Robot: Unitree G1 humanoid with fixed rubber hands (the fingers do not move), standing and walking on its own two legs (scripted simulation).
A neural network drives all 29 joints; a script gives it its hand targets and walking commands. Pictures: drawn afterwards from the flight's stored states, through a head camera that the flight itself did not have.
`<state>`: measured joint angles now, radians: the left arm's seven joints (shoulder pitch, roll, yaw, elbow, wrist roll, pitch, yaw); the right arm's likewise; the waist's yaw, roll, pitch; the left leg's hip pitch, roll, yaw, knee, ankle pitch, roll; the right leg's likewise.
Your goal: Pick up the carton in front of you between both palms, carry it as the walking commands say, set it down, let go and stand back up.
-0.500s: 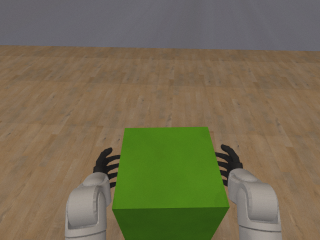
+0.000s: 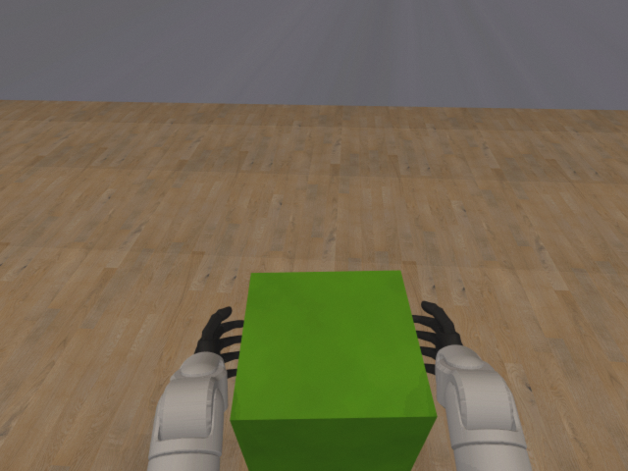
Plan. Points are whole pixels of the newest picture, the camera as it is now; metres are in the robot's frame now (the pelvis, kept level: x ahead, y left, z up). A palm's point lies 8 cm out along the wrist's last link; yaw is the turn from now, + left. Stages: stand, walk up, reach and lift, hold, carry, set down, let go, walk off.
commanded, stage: carry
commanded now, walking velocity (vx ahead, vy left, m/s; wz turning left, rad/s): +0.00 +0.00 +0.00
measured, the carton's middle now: (327, 382) +0.29 +0.00 -0.04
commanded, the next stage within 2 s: hold in 0.44 s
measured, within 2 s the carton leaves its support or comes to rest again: neither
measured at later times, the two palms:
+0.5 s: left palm (214, 369) +0.27 +0.14 +0.04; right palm (452, 363) +0.27 -0.16 +0.04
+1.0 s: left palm (236, 358) +0.31 +0.13 +0.00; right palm (450, 365) +0.29 -0.17 +0.00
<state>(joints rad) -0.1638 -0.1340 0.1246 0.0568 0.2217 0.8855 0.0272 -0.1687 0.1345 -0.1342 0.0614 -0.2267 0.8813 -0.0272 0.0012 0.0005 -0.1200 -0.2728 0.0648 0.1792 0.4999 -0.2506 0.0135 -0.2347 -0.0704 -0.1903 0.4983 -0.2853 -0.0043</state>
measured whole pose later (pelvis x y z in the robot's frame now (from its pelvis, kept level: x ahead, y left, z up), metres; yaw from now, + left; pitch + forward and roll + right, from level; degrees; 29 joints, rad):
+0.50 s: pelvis -0.02 +0.00 +0.00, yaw -1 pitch -2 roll +0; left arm -0.20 -0.14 0.17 0.15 0.25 0.73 0.02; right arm -0.22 0.14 -0.17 0.17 -0.25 0.73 -0.02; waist 0.01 0.00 -0.02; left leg -0.21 0.04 0.08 0.44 -0.18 0.00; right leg -0.18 -0.03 -0.11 0.45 -0.24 -0.01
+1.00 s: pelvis -0.06 +0.01 -0.02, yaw -5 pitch -2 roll +0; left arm -0.68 -0.19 0.59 0.61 0.51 0.50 -0.05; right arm -0.70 0.18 -0.60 0.64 -0.50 0.49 0.04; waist 0.01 -0.01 0.16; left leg -0.38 -0.04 -0.06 0.67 -0.26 0.00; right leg -0.37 0.04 0.05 0.67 -0.27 -0.01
